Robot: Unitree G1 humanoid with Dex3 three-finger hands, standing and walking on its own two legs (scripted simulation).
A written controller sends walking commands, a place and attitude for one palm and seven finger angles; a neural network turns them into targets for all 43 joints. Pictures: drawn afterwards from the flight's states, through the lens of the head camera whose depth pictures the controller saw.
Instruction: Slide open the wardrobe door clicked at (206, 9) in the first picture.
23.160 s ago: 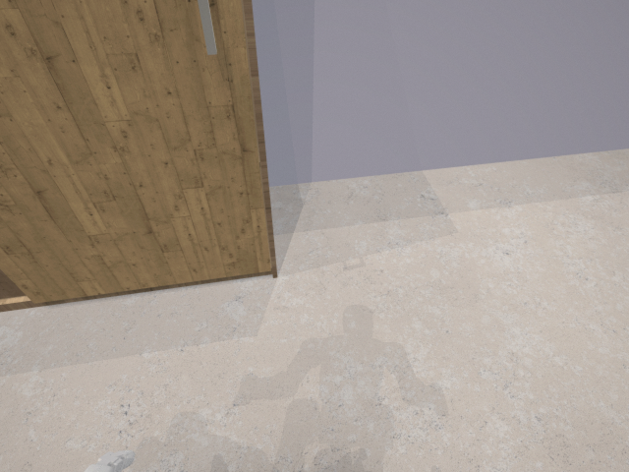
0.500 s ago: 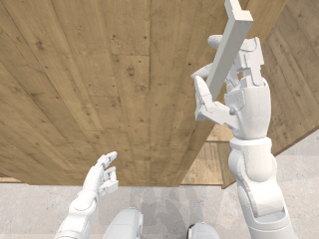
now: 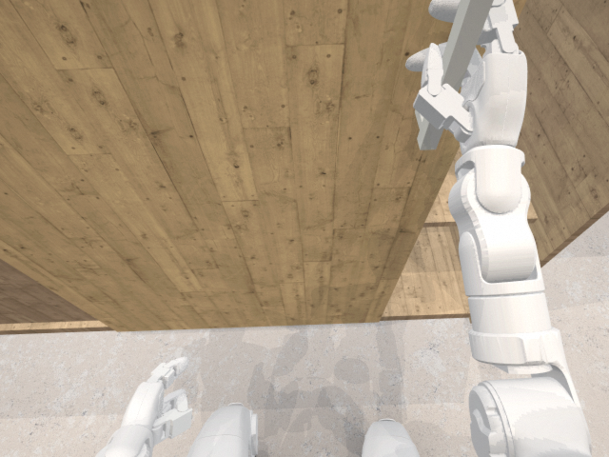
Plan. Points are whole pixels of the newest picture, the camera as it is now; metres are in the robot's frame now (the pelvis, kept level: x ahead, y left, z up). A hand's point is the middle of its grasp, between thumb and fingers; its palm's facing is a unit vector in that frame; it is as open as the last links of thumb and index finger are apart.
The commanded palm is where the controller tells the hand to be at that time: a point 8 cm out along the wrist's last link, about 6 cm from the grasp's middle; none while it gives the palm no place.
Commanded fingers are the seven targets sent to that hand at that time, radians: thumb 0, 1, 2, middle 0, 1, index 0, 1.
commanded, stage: step sideways, sliding the door along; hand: right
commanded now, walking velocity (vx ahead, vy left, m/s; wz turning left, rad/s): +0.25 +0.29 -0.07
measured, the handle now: (447, 56) +0.45 -0.17 +0.24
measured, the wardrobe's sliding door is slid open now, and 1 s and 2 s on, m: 0.31 0.53 0.64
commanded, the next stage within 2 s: stop walking and hold the door there in 1.78 s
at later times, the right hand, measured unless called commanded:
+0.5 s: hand (339, 91) +0.42 -0.06 +0.23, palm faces +0.37 +0.93 -0.06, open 6.2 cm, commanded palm +0.39 -0.03 +0.22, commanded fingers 0.00 -0.90 -0.90 0.45 1.40 0.45 1.40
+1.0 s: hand (181, 99) +0.42 +0.09 +0.23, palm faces +0.41 +0.91 -0.05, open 6.8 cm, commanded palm +0.39 +0.15 +0.22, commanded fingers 0.00 -0.90 -0.90 0.45 1.40 0.45 1.40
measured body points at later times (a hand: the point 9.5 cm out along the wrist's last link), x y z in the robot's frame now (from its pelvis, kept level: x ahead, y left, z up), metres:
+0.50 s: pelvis +0.00 +0.18 -0.01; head +0.07 +0.17 +0.43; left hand +0.22 +0.37 -0.12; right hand +0.39 -0.10 +0.24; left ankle +0.05 +0.32 -0.69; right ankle +0.03 -0.07 -0.73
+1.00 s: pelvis +0.06 +0.31 +0.00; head +0.13 +0.31 +0.44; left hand +0.31 +0.45 -0.10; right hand +0.39 +0.05 +0.23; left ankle +0.10 +0.43 -0.72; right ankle +0.04 +0.12 -0.73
